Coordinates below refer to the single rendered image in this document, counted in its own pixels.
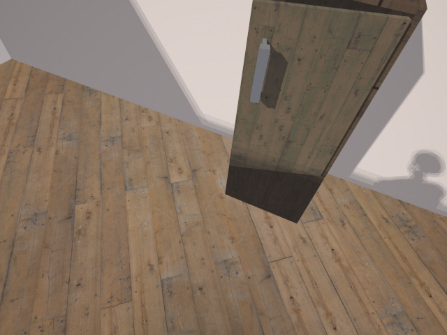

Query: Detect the handle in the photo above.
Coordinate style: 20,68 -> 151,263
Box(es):
250,38 -> 270,103

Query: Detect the cupboard door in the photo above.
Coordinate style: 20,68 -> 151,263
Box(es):
229,0 -> 411,176

